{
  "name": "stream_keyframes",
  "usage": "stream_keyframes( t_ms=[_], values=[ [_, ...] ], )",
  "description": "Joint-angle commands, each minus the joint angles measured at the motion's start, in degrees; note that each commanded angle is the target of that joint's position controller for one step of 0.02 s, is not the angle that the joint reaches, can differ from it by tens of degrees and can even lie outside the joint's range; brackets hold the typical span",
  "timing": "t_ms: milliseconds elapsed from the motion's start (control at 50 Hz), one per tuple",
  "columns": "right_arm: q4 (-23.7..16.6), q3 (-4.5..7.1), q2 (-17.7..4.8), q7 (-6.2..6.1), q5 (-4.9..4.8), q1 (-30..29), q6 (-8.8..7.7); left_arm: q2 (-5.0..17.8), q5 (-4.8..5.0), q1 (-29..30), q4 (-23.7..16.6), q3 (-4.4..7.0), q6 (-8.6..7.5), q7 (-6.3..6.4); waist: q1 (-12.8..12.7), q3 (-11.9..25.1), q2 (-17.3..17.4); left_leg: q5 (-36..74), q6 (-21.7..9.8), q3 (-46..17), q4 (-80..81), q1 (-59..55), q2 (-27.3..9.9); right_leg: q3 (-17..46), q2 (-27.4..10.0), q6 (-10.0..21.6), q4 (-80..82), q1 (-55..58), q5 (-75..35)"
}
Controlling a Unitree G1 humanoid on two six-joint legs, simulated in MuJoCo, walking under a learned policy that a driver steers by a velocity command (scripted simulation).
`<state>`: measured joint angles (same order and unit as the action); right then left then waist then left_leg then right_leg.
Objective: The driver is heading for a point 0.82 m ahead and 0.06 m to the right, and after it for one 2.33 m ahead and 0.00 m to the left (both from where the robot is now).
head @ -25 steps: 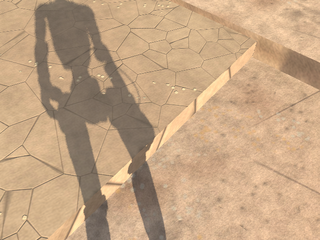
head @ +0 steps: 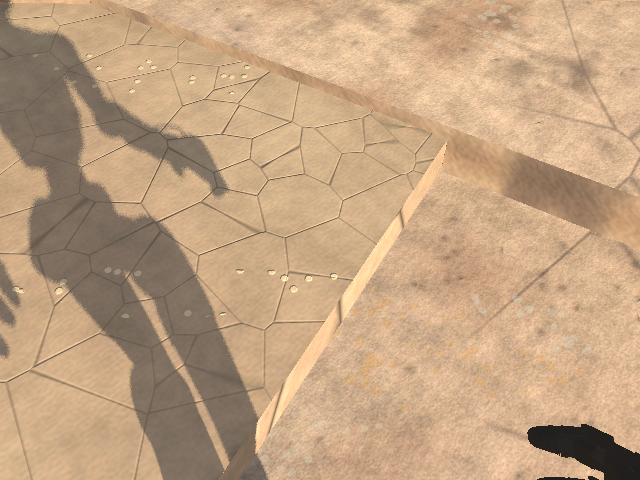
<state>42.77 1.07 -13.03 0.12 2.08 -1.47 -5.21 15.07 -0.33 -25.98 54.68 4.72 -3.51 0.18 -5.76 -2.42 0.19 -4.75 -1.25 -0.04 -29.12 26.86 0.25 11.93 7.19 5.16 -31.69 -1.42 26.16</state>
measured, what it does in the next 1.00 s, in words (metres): walks ahead: right foot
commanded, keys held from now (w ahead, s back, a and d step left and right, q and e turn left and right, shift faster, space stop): w+e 0.42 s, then w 0.14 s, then w+q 0.14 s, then q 0.30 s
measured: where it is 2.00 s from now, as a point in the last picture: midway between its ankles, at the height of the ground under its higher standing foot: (450, 442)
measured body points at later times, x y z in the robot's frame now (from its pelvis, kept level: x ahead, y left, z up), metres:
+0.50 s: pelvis +0.26 -0.03 +0.00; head +0.30 -0.05 +0.45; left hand +0.54 +0.11 -0.09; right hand +0.14 -0.28 -0.14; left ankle +0.12 +0.12 -0.72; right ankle +0.34 -0.13 -0.72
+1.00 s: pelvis +0.48 -0.12 +0.01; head +0.51 -0.12 +0.45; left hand +0.55 +0.13 -0.13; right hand +0.55 -0.37 -0.13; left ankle +0.61 -0.07 -0.71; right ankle +0.35 -0.14 -0.72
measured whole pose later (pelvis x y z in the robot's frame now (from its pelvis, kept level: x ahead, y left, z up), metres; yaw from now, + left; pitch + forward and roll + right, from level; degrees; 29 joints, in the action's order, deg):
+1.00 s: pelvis +0.48 -0.12 +0.01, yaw -10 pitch +0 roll -1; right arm 48.1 2.1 -12.2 1.5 2.1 10.8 -1.4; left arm 12.4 -0.6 -18.2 52.4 1.9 -3.4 2.5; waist -1.3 -4.0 1.4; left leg -6.3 -4.5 5.9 -34.2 27.1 0.8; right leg -12.3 3.4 4.4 -23.4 0.8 23.5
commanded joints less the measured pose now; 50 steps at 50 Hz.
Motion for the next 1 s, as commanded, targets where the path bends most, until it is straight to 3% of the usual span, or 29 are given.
stream_keyframes(
  t_ms=[20,40,60,80,100,140,200,300,400,460,480,500,520,540,560,580,600,640,660,700,760,800,840,920,960,1000],
  values=[
    [1.3,5.27,-17.7,-1.51,1.15,21.7,0.23,3.0,1.69,-3.1,-8.2,0.28,-1.09,-0.27,8.0,23.8,19.6,-14.4,-11.5,-44.9,13.1,-44.9,-27.5,-5.8,0.7,0.1,-37.4,-31.4,5.5],
    [-0.3,4.18,-11.5,-1.11,0.78,16.5,0.83,6.0,-0.04,-1.8,-6.1,0.56,0.1,0.25,6.3,14.4,7.7,-21.4,-10.8,-38.7,13.3,-36.5,-25.3,-5.1,-5.1,0.5,-41.5,-34.9,0.6],
    [-0.7,3.05,-7.1,-0.94,0.1,13.5,0.79,5.6,-0.81,2.6,-6.3,0.49,0.35,-0.42,6.9,7.3,1.3,-19.3,-9.5,-28.8,14.5,-28.6,-21.6,-5.8,-6.9,0.0,-39.5,-34.3,-4.3],
    [-0.2,2.58,-5.8,-0.92,0.22,12.6,0.69,4.3,-0.96,4.4,-7.0,0.36,0.61,-0.95,6.0,3.9,1.2,-12.8,-7.8,-21.4,16.2,-23.5,-19.0,-6.3,-8.5,-0.4,-36.9,-32.9,-6.6],
    [0.9,2.41,-5.7,-1.13,-0.07,14.0,0.24,4.1,-1.91,6.0,-7.8,0.42,1.25,-1.51,5.7,2.4,3.5,-6.7,-7.0,-16.3,17.0,-21.0,-17.3,-6.6,-9.6,-0.9,-35.2,-32.3,-7.4],
    [2.1,2.57,-6.1,-0.93,-0.69,16.2,-0.81,3.3,-2.02,5.9,-8.4,0.22,2.59,-2.33,5.0,2.6,5.2,3.1,-6.4,-10.2,17.6,-20.2,-15.8,-7.8,-9.9,-1.6,-34.7,-31.6,-8.7],
    [3.1,2.95,-6.9,-0.59,-1.39,18.4,-1.7,2.7,-2.0,10.8,-10.9,-0.16,3.39,-3.17,5.0,2.3,5.2,10.7,-7.3,-4.1,18.9,-22.2,-16.1,-8.8,-10.9,-2.2,-33.1,-36.8,-12.5],
    [4.3,3.12,-7.1,-0.53,-1.22,20.8,-1.43,1.5,-1.76,21.1,-15.2,-1.3,3.17,-4.54,6.6,-0.3,5.3,12.8,-6.3,5.4,20.3,-22.5,-13.6,-12.4,-10.9,-2.9,-18.7,-37.5,-23.1],
    [5.9,3.75,-9.4,-1.15,-1.4,24.5,-0.6,1.6,-2.13,27.8,-18.4,-1.85,2.89,-5.4,8.3,-2.1,5.1,19.6,-4.8,10.3,18.1,-27.8,-15.9,-17.3,-9.6,-0.2,-5.9,-33.3,-22.4],
    [7.3,4.02,-11.4,-1.61,-1.13,26.4,0.74,2.7,-2.85,25.0,-18.1,-1.29,2.74,-4.6,6.6,1.0,6.4,42.6,-4.2,12.7,7.0,-31.7,-16.6,-19.7,-4.7,3.1,-2.7,-25.5,-13.2],
    [7.5,4.02,-12.1,-1.63,-1.11,26.7,1.25,3.6,-3.03,19.8,-16.7,-0.74,2.32,-4.13,4.4,4.1,6.4,46.5,-4.2,13.1,-1.1,-31.3,-16.6,-19.6,-2.5,4.6,-0.9,-19.2,-11.7],
    [7.3,3.61,-11.5,-1.64,-1.33,26.3,1.63,4.8,-3.56,10.5,-13.6,0.1,1.7,-3.37,0.1,9.3,4.6,40.5,-3.3,14.6,-13.1,-25.8,-15.1,-18.3,-1.5,6.3,3.8,-6.0,-14.6],
    [5.2,2.62,-8.2,-1.26,-1.23,26.9,1.58,8.9,-4.05,2.7,-11.8,1.32,1.26,-2.24,-2.3,16.3,-2.2,15.0,-2.2,14.4,-29.7,-12.4,-13.3,-3.5,-13.7,8.9,4.7,9.7,-9.3],
    [1.8,1.85,-4.2,-0.19,-2.41,29.1,1.38,14.6,-2.35,4.2,-12.7,2.33,1.66,-1.52,1.5,21.6,-15.2,-27.1,0.8,10.5,-49.9,9.3,-2.0,27.9,-30.3,16.7,12.2,23.0,-12.9],
    [1.5,3.07,-9.6,-0.19,-1.49,22.5,1.32,13.6,-1.42,3.1,-13.1,2.48,2.36,-0.76,-1.3,19.3,-3.9,-21.7,0.3,1.3,-52.6,13.8,-3.2,24.5,-29.2,15.9,14.2,19.4,-20.6],
    [1.0,2.57,-7.8,0.05,-2.44,19.8,0.88,10.6,-1.27,6.6,-12.3,1.6,2.08,-0.32,0.5,12.5,-2.5,-16.9,-0.5,-0.1,-50.5,14.6,-5.6,13.8,-27.2,14.4,13.6,12.9,-27.7],
    [2.3,2.19,-6.7,0.1,-2.53,20.9,0.67,7.2,-1.18,8.4,-11.3,0.56,1.42,-0.4,3.2,7.3,0.1,-15.0,-0.8,-0.6,-44.6,10.9,-7.3,7.4,-24.3,11.6,15.1,4.4,-33.5],
    [4.9,2.12,-5.9,0.57,-0.88,24.6,2.57,4.1,-1.07,11.5,-10.7,-0.66,0.09,-0.4,6.9,4.2,-1.2,-13.4,-0.7,-1.5,-38.6,4.2,-8.2,-0.8,-20.1,7.7,18.7,-4.1,-33.8],
    [5.7,2.24,-5.6,0.91,-0.58,25.6,3.41,3.7,-1.04,11.1,-10.2,-0.87,-0.63,-0.52,7.2,4.0,-2.1,-12.6,-0.8,-1.6,-37.9,2.6,-7.5,-2.6,-19.5,7.1,20.1,-5.9,-34.5],
    [6.0,2.52,-5.0,1.51,-0.83,24.6,4.16,4.7,-0.76,9.6,-8.8,-0.64,-1.63,-0.65,7.6,2.4,-2.6,-9.7,-0.8,-2.2,-36.3,4.8,-6.5,-5.9,-18.7,6.2,22.4,-6.2,-34.9],
    [5.7,2.72,-4.3,1.33,-0.9,20.9,4.35,4.4,-0.7,8.2,-7.5,-1.01,-2.17,-0.38,7.3,-0.6,-2.7,-4.5,-0.1,-2.2,-31.6,8.4,-4.8,-12.6,-18.1,3.8,21.9,-5.5,-51.3],
    [5.3,2.46,-3.5,1.12,-0.84,19.1,4.19,3.6,-0.46,9.1,-7.2,-1.46,-2.1,0.06,7.6,-0.7,-4.0,-0.5,0.3,0.0,-25.4,6.9,-4.0,-17.1,-16.6,2.3,20.7,-5.7,-57.2],
    [4.1,1.91,-2.5,1.29,-0.71,14.8,4.05,3.7,-0.09,9.0,-6.7,-1.64,-1.91,0.76,6.3,-0.9,-4.8,3.3,0.2,2.8,-17.7,5.1,-3.3,-19.7,-16.0,1.4,19.5,-4.7,-58.8],
    [2.8,1.48,-2.1,1.57,-0.31,12.2,3.81,4.7,-0.05,5.4,-4.4,-1.44,-1.04,2.17,4.4,0.8,-5.4,3.0,-1.3,6.6,-8.4,2.4,-0.6,-21.3,-17.5,1.1,13.5,2.9,-65.6],
    [3.4,2.1,-3.6,1.36,0.06,16.2,3.6,6.2,-0.23,6.4,-4.3,-0.87,-0.46,2.87,6.2,2.6,-6.5,-3.0,-3.2,7.6,-6.9,-1.7,1.9,-21.2,-18.8,0.9,6.1,4.8,-73.3],
    [5.0,3.18,-5.6,0.85,0.49,23.6,2.8,7.3,-0.43,8.6,-5.0,-0.38,0.28,3.08,9.7,6.0,-5.2,-2.5,-5.8,6.5,-0.5,-9.5,3.5,-21.6,-18.5,0.4,-8.3,3.2,-68.7]
  ],
)
Velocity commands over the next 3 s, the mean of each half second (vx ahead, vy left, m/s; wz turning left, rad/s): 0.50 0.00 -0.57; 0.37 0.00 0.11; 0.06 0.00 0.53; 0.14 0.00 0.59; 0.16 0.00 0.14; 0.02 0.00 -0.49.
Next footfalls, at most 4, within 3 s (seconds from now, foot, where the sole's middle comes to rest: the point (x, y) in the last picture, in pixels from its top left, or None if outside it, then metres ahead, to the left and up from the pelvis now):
0.50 right None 0.38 -0.15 -0.76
1.02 left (402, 391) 0.64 -0.08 -0.76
1.54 right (497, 418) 0.60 -0.28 -0.76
2.06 left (389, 420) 0.57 -0.05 -0.76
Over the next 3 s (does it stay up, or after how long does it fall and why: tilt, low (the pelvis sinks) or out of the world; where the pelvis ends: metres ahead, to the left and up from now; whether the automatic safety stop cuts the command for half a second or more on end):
stays up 0.65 -0.06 0.02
